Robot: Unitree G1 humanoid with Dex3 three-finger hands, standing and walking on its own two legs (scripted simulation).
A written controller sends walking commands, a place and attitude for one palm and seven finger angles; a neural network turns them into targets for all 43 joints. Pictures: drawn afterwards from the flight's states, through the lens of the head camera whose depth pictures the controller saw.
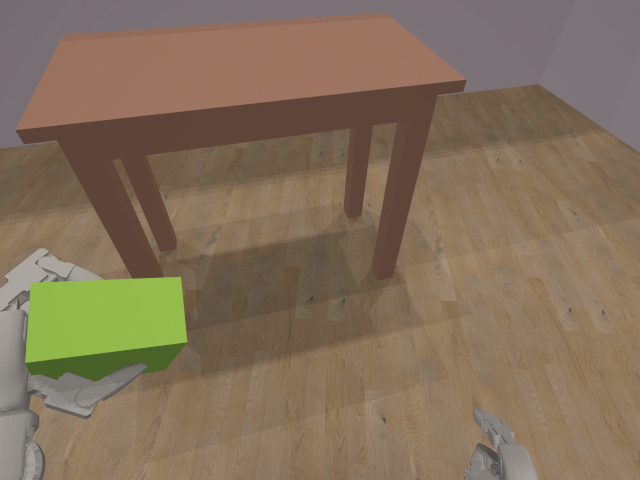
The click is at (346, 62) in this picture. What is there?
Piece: table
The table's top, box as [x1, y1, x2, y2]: [15, 12, 466, 143]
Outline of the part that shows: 466,79 385,12 68,34 62,36 15,130 24,143 458,92 463,90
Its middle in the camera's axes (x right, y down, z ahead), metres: -0.19 -0.48 +1.05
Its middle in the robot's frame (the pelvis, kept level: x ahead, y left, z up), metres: +1.10 +0.26 +0.05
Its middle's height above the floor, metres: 0.82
